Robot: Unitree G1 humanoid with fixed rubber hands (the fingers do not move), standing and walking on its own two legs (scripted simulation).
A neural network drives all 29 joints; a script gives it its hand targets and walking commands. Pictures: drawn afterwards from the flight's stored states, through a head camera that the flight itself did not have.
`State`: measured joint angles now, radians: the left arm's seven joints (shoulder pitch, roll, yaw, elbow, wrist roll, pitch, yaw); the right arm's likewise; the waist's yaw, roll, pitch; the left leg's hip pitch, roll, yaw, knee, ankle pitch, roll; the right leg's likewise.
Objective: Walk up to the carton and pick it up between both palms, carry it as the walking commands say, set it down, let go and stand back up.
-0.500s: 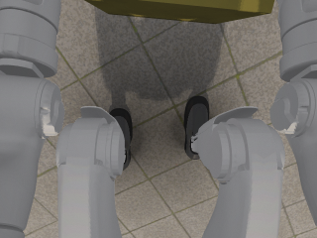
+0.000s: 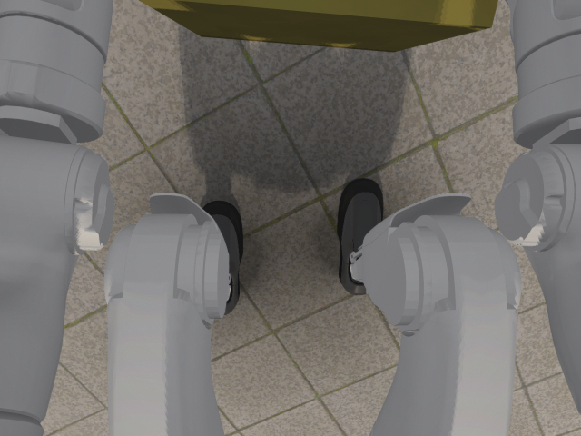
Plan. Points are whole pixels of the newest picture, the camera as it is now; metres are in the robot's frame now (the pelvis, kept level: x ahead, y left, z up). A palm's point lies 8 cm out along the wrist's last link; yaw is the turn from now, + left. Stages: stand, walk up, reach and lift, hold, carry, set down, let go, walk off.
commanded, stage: reach and lift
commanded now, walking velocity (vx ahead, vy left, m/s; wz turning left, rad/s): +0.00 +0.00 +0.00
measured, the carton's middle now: out of the picture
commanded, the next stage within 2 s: none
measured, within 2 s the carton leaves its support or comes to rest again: leaves its support in 0.02 s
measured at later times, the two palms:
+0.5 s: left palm out of the picture +0.58 +0.14 -0.10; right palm out of the picture +0.56 -0.22 -0.10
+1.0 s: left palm out of the picture +0.57 +0.14 -0.04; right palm out of the picture +0.55 -0.22 -0.03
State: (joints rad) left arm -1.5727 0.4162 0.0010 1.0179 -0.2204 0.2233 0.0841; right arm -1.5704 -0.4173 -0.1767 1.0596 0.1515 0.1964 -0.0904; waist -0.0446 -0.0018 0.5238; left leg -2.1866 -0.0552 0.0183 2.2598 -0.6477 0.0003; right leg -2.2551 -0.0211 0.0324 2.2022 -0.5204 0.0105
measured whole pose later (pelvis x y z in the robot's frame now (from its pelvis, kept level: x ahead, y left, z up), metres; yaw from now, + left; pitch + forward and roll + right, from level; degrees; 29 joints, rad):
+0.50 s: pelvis -0.01 +0.00 +0.03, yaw +0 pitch +30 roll +1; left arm -1.62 0.43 0.06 1.02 -0.22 0.31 0.08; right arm -1.62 -0.41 -0.17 1.01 0.15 0.30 -0.12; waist -0.04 0.01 0.52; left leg -2.07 -0.05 0.02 2.15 -0.61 0.00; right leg -2.14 -0.01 0.03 2.09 -0.48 0.01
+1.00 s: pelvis -0.03 +0.00 +0.07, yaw +0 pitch +28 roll +1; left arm -1.62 0.39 0.18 0.95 -0.15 0.38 0.07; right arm -1.61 -0.39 -0.27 0.92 0.13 0.39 -0.12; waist -0.04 0.01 0.52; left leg -1.95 -0.05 0.01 2.02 -0.56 0.00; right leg -2.01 -0.01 0.03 1.96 -0.44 0.01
